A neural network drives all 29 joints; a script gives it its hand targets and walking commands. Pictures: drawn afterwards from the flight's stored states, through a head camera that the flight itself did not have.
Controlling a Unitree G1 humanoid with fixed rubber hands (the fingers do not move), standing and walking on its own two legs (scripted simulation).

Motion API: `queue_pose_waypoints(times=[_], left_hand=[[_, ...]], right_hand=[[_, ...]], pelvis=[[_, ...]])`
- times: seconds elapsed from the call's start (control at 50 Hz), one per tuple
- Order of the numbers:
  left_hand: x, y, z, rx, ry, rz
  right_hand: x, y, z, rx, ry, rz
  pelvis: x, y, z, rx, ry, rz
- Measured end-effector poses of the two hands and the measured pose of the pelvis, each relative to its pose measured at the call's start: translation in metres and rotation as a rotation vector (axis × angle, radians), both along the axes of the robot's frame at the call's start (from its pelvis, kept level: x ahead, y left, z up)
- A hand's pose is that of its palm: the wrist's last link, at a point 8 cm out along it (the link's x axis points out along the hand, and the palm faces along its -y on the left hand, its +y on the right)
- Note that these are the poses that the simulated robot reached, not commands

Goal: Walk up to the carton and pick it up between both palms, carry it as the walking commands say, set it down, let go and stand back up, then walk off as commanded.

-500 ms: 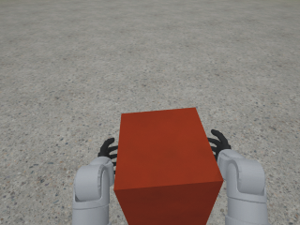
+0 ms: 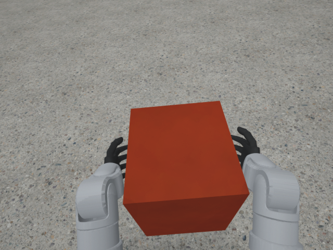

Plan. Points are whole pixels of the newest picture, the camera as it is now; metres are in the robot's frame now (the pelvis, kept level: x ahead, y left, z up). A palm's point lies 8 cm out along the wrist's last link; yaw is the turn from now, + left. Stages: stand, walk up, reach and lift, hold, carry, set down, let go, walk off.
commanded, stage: carry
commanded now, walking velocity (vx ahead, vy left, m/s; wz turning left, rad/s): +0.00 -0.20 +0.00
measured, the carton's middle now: (180, 173) +0.30 +0.00 +0.04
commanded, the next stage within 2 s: none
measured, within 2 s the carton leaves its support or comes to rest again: neither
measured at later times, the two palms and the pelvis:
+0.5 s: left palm (163, 180) +0.26 +0.04 +0.09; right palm (307, 168) +0.27 -0.26 +0.10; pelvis -0.02 -0.11 +0.01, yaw +1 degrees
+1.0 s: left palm (225, 208) +0.20 -0.08 +0.09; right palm out of the picture +0.21 -0.37 +0.10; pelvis -0.07 -0.23 +0.01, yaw +2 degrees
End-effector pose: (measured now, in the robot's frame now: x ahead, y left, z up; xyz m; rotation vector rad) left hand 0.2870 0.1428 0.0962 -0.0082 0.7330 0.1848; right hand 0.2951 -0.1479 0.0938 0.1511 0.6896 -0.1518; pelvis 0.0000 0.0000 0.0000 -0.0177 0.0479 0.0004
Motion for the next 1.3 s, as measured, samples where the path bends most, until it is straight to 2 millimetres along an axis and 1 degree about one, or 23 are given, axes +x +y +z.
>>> queue_pose_waypoints(times=[0.08, 0.12, 0.16, 0.22, 0.28, 0.36, 0.4, 0.44, 0.52, 0.6, 0.68, 0.76, 0.82, 0.88, 0.94, 1.02, 1.08, 1.12, 1.16, 1.22, 1.3], left_hand=[[-0.005, -0.016, -0.016, 0.004, 0.069, -0.005], [-0.009, -0.022, -0.024, -0.006, 0.097, -0.014], [-0.010, -0.026, -0.030, -0.029, 0.089, -0.019], [-0.013, -0.034, -0.034, -0.074, 0.067, -0.003], [-0.019, -0.046, -0.032, -0.090, 0.054, 0.016], [-0.025, -0.067, -0.022, -0.061, 0.037, 0.036], [-0.026, -0.079, -0.014, -0.031, 0.033, 0.034], [-0.026, -0.091, -0.007, -0.019, 0.031, 0.027], [-0.027, -0.112, -0.002, -0.021, 0.025, 0.001], [-0.032, -0.126, -0.004, -0.051, 0.006, -0.010], [-0.048, -0.140, -0.009, -0.076, 0.020, 0.003], [-0.061, -0.159, -0.007, -0.052, 0.026, 0.010], [-0.067, -0.177, -0.001, -0.020, 0.022, 0.011], [-0.071, -0.196, 0.002, -0.027, 0.024, 0.018], [-0.077, -0.211, -0.001, -0.031, 0.032, 0.007], [-0.089, -0.225, -0.009, -0.053, 0.035, 0.003], [-0.103, -0.233, -0.016, -0.081, 0.042, 0.014], [-0.113, -0.240, -0.017, -0.082, 0.053, 0.020], [-0.119, -0.248, -0.014, -0.065, 0.057, 0.021], [-0.122, -0.263, -0.006, -0.042, 0.041, 0.023], [-0.122, -0.291, 0.004, -0.011, 0.008, 0.019]], right_hand=[[-0.008, -0.016, -0.017, -0.011, 0.067, 0.004], [-0.012, -0.022, -0.021, -0.026, 0.095, 0.001], [-0.013, -0.026, -0.020, -0.043, 0.088, -0.007], [-0.010, -0.033, -0.009, -0.089, 0.065, 0.010], [-0.009, -0.045, -0.003, -0.099, 0.053, 0.027], [-0.011, -0.066, -0.002, -0.070, 0.035, 0.048], [-0.014, -0.079, -0.004, -0.041, 0.031, 0.047], [-0.018, -0.091, -0.003, -0.033, 0.029, 0.043], [-0.026, -0.112, 0.003, -0.035, 0.022, 0.017], [-0.034, -0.126, 0.011, -0.063, 0.004, 0.004], [-0.043, -0.139, 0.017, -0.093, 0.018, 0.023], [-0.051, -0.158, 0.015, -0.082, 0.023, 0.042], [-0.057, -0.177, 0.010, -0.053, 0.019, 0.044], [-0.065, -0.196, 0.009, -0.043, 0.021, 0.035], [-0.074, -0.211, 0.008, -0.047, 0.028, 0.024], [-0.085, -0.225, 0.008, -0.067, 0.032, 0.020], [-0.094, -0.232, 0.011, -0.107, 0.038, 0.042], [-0.099, -0.238, 0.012, -0.112, 0.049, 0.053], [-0.103, -0.246, 0.012, -0.100, 0.053, 0.059], [-0.106, -0.262, 0.014, -0.087, 0.037, 0.067], [-0.111, -0.291, 0.012, -0.049, 0.003, 0.055]], pelvis=[[0.000, -0.014, 0.003, 0.012, 0.011, 0.020], [-0.002, -0.018, 0.002, 0.010, 0.013, 0.019], [-0.005, -0.024, -0.001, 0.002, 0.011, 0.023], [-0.011, -0.038, 0.001, 0.017, 0.002, -0.007], [-0.013, -0.054, 0.005, 0.012, 0.003, -0.022], [-0.013, -0.079, 0.005, -0.001, 0.001, -0.025], [-0.014, -0.090, 0.006, -0.022, -0.007, -0.008], [-0.015, -0.099, 0.009, -0.008, 0.000, 0.009], [-0.021, -0.113, 0.012, 0.005, 0.009, 0.027], [-0.029, -0.126, 0.009, 0.007, 0.007, 0.031], [-0.036, -0.144, 0.012, 0.016, -0.010, -0.006], [-0.041, -0.167, 0.010, 0.015, -0.018, -0.017], [-0.046, -0.185, 0.009, -0.013, -0.031, -0.009], [-0.054, -0.201, 0.010, 0.000, -0.024, 0.022], [-0.064, -0.214, 0.010, 0.002, -0.019, 0.033], [-0.077, -0.230, 0.008, -0.007, -0.013, 0.041], [-0.087, -0.243, 0.009, 0.015, -0.024, 0.028], [-0.091, -0.252, 0.011, 0.011, -0.021, 0.012], [-0.095, -0.261, 0.013, 0.008, -0.022, 0.007], [-0.100, -0.278, 0.013, 0.012, -0.015, 0.000], [-0.109, -0.305, 0.010, -0.020, -0.024, -0.005]])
